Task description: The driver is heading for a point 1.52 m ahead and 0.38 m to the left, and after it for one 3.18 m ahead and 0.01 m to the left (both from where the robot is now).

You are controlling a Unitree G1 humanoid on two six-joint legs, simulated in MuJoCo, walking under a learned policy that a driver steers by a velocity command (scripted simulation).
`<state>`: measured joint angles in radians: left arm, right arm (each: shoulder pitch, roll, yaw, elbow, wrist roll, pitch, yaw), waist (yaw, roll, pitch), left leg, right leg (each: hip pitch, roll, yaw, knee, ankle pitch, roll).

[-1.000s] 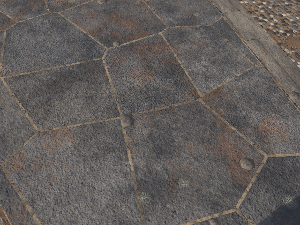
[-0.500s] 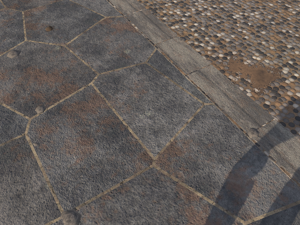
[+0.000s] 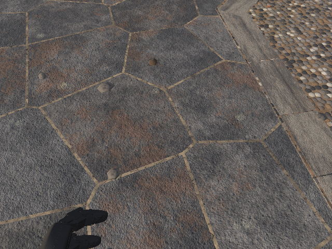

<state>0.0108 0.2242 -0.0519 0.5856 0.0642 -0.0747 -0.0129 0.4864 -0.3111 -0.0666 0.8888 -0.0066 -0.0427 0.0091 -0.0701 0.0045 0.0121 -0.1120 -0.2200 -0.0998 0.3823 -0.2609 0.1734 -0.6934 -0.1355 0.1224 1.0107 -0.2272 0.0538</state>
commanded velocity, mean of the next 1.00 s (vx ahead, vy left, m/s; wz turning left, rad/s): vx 1.00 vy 0.00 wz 0.65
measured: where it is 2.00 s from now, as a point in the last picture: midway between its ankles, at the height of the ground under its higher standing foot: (62, 67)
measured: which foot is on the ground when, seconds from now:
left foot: down 0.00-0.18, up 0.20-0.60, down 0.62-1.00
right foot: up 0.00-0.16, down 0.18-0.62, up 0.64-1.00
